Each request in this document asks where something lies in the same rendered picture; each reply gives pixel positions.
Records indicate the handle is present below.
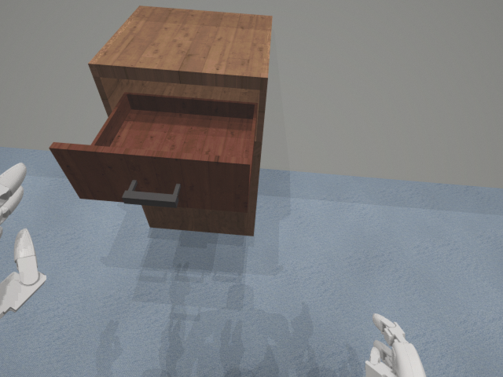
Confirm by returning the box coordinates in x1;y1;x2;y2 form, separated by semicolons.
122;180;181;208

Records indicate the robot left hand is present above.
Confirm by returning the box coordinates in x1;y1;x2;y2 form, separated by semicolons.
0;163;46;319

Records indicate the drawer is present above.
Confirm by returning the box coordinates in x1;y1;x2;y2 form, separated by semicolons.
49;92;258;213

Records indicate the cabinet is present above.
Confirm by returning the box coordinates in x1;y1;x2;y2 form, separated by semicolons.
88;5;273;236

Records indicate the robot right hand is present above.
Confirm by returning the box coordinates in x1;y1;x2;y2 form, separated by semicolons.
365;313;426;377

